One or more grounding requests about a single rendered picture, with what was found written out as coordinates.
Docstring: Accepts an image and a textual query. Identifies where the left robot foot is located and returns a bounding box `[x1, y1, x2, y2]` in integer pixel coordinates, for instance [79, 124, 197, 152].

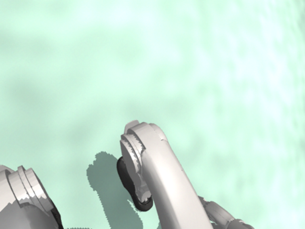
[50, 199, 64, 229]

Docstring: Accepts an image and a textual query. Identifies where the right robot arm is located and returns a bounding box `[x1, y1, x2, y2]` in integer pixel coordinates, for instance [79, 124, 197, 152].
[227, 219, 254, 229]

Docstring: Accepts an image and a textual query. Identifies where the right robot hand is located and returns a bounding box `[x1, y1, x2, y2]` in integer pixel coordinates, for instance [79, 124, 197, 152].
[198, 196, 235, 229]

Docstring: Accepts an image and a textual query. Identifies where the right robot foot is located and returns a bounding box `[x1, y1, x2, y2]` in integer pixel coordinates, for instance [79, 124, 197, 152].
[117, 156, 153, 212]

